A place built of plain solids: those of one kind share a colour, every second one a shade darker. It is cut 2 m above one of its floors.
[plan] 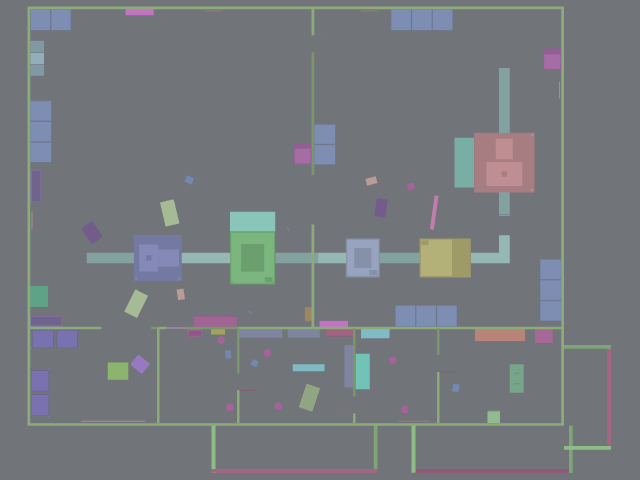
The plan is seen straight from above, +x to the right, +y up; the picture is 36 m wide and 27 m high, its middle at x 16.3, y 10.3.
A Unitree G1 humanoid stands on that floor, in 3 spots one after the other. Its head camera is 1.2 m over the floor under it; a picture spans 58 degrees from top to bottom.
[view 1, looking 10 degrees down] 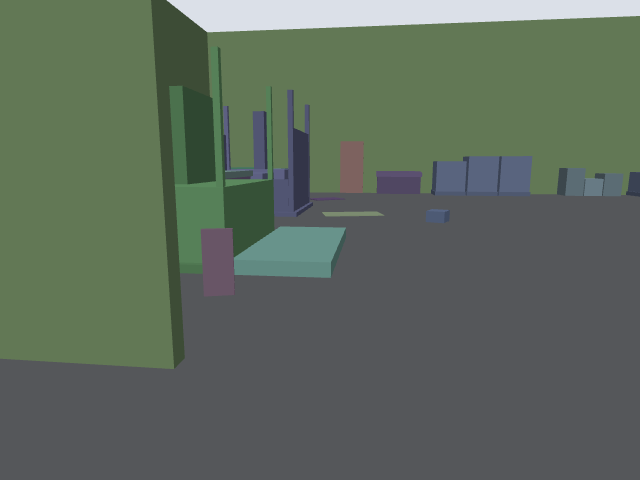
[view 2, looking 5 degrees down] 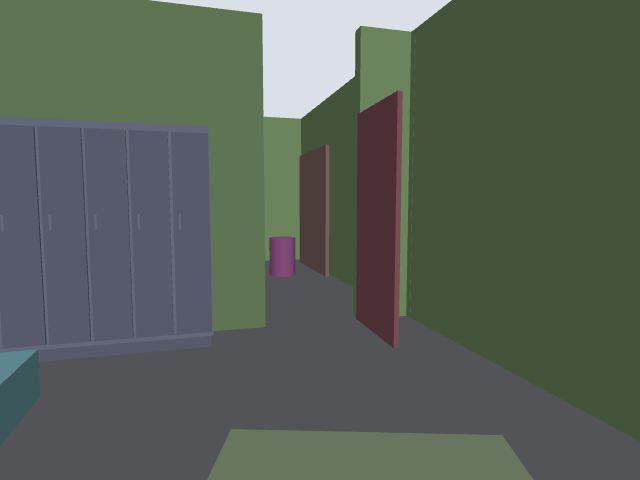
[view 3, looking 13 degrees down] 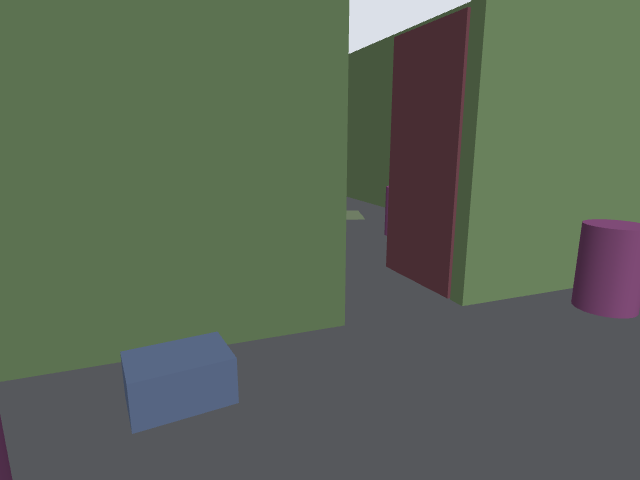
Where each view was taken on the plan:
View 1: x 18.25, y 12.32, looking -173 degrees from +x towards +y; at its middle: staging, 5.94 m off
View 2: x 14.09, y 2.12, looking -16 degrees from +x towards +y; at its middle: outer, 7.25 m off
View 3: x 9.19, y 3.91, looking -21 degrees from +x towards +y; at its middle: wall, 2.68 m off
